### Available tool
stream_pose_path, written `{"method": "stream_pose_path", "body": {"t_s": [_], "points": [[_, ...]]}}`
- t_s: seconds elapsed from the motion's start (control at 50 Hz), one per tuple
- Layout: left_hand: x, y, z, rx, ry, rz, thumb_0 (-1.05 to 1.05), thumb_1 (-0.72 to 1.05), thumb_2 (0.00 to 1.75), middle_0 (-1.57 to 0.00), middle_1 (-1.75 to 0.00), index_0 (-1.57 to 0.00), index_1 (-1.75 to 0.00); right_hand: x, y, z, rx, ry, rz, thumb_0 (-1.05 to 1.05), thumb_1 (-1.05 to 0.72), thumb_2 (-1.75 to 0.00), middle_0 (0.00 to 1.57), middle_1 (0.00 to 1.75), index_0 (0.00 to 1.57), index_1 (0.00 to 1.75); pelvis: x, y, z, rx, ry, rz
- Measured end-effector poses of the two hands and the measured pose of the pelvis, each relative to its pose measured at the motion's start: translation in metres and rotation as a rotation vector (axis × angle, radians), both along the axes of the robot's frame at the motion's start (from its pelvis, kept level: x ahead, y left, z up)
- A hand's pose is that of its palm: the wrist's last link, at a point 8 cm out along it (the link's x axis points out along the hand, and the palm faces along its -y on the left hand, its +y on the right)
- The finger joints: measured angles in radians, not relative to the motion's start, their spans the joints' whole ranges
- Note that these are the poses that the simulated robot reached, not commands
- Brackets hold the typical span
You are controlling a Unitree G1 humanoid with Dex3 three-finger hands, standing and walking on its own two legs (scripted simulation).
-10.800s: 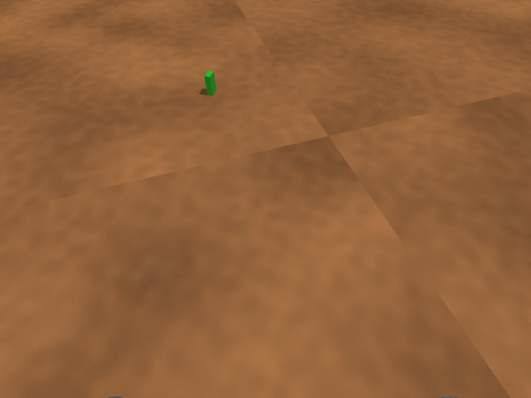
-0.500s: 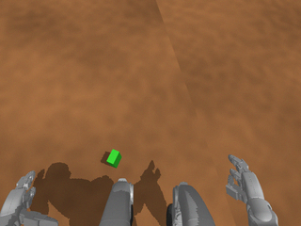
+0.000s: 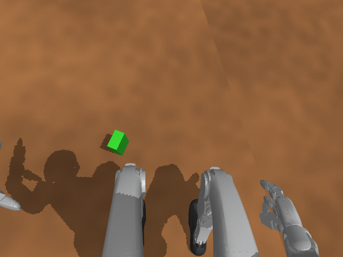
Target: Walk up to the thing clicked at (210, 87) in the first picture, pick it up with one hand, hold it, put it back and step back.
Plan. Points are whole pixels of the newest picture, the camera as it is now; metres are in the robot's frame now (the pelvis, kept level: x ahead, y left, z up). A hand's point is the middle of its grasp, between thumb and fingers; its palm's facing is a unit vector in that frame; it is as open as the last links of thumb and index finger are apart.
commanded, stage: go down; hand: left
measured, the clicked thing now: (118, 143) +0.41 +0.22 -0.43
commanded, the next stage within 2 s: approach in 1.58 s
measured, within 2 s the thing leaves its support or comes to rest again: neither
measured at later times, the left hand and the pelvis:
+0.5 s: hand (8, 157) +0.30 +0.40 -0.09, palm faces +0.16 -0.98 -0.11, open 17.4 cm; pelvis -0.02 +0.00 -0.07, yaw -2 degrees
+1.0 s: hand (10, 148) +0.32 +0.41 -0.11, palm faces +0.16 -0.98 -0.10, open 17.3 cm; pelvis -0.02 +0.00 -0.10, yaw -3 degrees
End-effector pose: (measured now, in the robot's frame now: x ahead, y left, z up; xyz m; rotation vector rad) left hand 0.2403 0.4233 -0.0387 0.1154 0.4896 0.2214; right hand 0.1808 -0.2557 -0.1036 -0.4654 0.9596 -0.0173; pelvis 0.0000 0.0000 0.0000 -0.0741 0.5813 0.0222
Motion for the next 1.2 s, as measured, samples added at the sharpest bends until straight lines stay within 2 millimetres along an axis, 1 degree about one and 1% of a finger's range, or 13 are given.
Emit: {"method": "stream_pose_path", "body": {"t_s": [0.1,0.2,0.44,0.6,0.72,0.82,0.96,1.2], "points": [[0.013,0.003,-0.015,-0.006,-0.045,-0.046,-0.01,-0.58,0.08,-0.03,-0.06,-0.02,-0.06,-0.010,-0.004,-0.017,-0.027,0.009,0.000,0.01,-0.91,-0.90,0.21,0.30,0.20,0.30,-0.007,0.001,-0.019,-0.009,-0.001,-0.005],[0.025,0.009,-0.022,-0.011,-0.092,-0.057,-0.01,-0.57,0.09,-0.02,-0.07,-0.02,-0.07,-0.015,-0.007,-0.026,-0.047,0.001,-0.003,0.01,-0.91,-0.90,0.21,0.30,0.20,0.30,-0.011,0.002,-0.033,-0.017,0.002,-0.013],[0.026,0.024,-0.038,-0.021,-0.145,-0.043,-0.01,-0.53,0.12,-0.01,-0.08,-0.01,-0.07,-0.012,-0.010,-0.046,-0.075,-0.017,0.031,0.01,-0.90,-0.90,0.21,0.30,0.20,0.30,-0.017,0.004,-0.059,-0.024,-0.003,-0.018],[0.037,0.028,-0.047,-0.024,-0.196,-0.057,-0.01,-0.51,0.12,-0.01,-0.08,-0.01,-0.08,-0.015,-0.008,-0.062,-0.084,-0.018,0.052,0.01,-0.90,-0.90,0.21,0.30,0.20,0.30,-0.022,0.003,-0.077,-0.028,-0.013,-0.022],[0.045,0.030,-0.050,-0.022,-0.201,-0.071,-0.01,-0.49,0.12,-0.01,-0.08,-0.01,-0.07,-0.022,-0.008,-0.070,-0.082,-0.003,0.046,0.01,-0.90,-0.90,0.21,0.30,0.20,0.30,-0.022,0.004,-0.085,-0.031,-0.011,-0.024],[0.047,0.033,-0.051,-0.027,-0.221,-0.058,-0.01,-0.49,0.12,-0.01,-0.07,-0.01,-0.07,-0.029,-0.011,-0.077,-0.081,0.015,0.040,0.01,-0.90,-0.91,0.21,0.30,0.20,0.30,-0.022,0.003,-0.090,-0.029,-0.010,-0.026],[0.050,0.037,-0.056,-0.024,-0.239,-0.055,-0.01,-0.49,0.12,-0.01,-0.07,-0.01,-0.07,-0.036,-0.014,-0.087,-0.092,0.041,0.046,0.01,-0.90,-0.91,0.21,0.30,0.20,0.30,-0.023,0.002,-0.099,-0.028,-0.015,-0.029],[0.057,0.041,-0.062,-0.033,-0.263,-0.071,-0.01,-0.49,0.12,-0.02,-0.06,-0.01,-0.07,-0.039,-0.015,-0.089,-0.112,0.038,0.048,0.01,-0.91,-0.91,0.21,0.30,0.20,0.30,-0.025,0.005,-0.108,-0.038,-0.024,-0.031]]}}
